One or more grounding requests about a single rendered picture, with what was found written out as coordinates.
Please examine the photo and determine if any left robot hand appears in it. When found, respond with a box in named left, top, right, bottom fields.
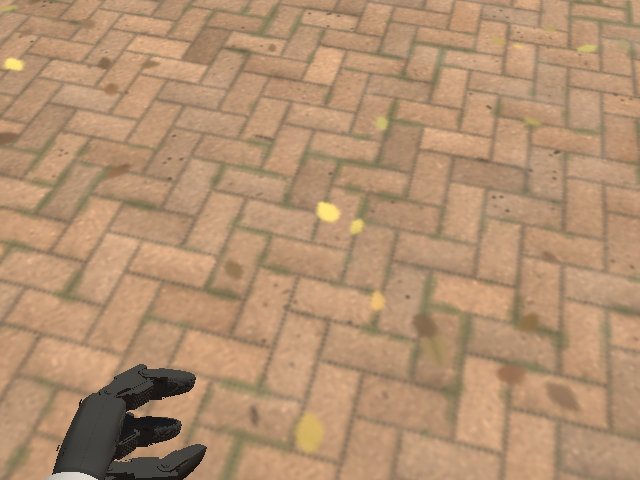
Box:
left=52, top=364, right=207, bottom=480

